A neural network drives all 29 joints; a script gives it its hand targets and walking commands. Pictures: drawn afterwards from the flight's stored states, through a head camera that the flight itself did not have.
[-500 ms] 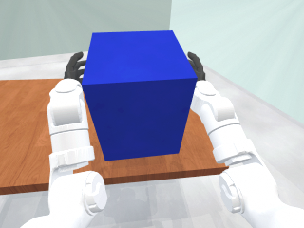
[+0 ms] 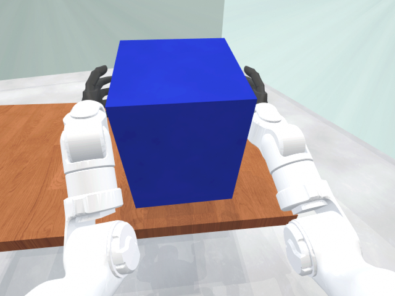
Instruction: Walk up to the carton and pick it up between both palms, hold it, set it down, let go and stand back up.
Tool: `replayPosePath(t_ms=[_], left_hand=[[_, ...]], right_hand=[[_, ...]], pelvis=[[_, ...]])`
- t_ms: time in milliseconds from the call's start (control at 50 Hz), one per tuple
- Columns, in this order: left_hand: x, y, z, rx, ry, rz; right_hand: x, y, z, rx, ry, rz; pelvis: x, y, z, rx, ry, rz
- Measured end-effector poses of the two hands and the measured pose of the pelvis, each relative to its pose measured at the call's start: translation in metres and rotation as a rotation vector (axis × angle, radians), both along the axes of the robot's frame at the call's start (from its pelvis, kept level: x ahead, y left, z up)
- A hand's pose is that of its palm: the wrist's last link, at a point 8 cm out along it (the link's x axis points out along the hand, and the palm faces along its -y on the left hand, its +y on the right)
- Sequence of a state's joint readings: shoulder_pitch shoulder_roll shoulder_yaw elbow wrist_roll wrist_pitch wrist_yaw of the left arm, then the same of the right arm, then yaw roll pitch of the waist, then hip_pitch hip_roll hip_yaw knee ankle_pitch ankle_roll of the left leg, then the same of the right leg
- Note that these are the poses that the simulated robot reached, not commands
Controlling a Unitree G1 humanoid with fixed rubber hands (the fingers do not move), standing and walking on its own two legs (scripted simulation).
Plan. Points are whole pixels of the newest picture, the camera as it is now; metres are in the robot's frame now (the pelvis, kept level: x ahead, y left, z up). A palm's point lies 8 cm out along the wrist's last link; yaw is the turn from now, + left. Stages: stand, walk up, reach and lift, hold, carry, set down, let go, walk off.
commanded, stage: hold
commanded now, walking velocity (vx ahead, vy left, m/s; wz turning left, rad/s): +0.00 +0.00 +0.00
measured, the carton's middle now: (179, 124) +0.38 +0.02 +0.23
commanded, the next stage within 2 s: none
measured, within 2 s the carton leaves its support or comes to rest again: neither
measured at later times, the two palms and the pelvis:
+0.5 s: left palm (95, 106) +0.37 +0.16 +0.28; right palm (255, 107) +0.37 -0.13 +0.27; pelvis +0.00 +0.00 +0.00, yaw +1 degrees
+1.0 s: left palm (96, 106) +0.37 +0.16 +0.28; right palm (255, 106) +0.37 -0.13 +0.27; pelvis -0.01 +0.00 +0.00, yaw +0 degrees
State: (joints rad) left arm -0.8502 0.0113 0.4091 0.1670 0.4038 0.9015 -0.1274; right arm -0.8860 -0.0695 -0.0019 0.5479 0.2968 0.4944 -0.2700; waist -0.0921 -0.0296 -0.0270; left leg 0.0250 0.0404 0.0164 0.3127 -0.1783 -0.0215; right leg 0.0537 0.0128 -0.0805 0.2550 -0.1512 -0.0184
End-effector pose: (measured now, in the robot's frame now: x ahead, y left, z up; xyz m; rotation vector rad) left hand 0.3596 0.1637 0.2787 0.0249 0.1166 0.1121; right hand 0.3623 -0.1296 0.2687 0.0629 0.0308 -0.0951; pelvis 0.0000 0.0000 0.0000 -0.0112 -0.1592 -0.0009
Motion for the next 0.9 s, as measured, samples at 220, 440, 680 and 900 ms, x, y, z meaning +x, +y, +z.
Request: replayPosePath(t_ms=[220,440,680,900], left_hand=[[0.0016,-0.0007,0.0025,0.004,0.003,-0.001],[0.0051,-0.0003,0.0011,0.005,0.002,-0.010],[0.0078,-0.0013,-0.0042,-0.003,0.009,-0.029],[0.0071,-0.0004,-0.0019,0.002,0.015,-0.014]], right_hand=[[0.0016,-0.0007,0.0010,-0.007,0.005,0.000],[0.0030,-0.0004,-0.0009,-0.010,0.006,-0.007],[-0.0001,-0.0013,-0.0030,-0.013,0.015,-0.027],[0.0010,0.0002,-0.0012,-0.004,0.024,-0.021]], pelvis=[[-0.0008,-0.0040,0.0001,0.002,0.001,0.007],[0.0008,-0.0034,0.0001,0.001,0.001,0.009],[-0.0017,0.0023,0.0000,-0.003,0.003,0.008],[-0.0059,0.0054,0.0002,-0.002,0.018,-0.001]])
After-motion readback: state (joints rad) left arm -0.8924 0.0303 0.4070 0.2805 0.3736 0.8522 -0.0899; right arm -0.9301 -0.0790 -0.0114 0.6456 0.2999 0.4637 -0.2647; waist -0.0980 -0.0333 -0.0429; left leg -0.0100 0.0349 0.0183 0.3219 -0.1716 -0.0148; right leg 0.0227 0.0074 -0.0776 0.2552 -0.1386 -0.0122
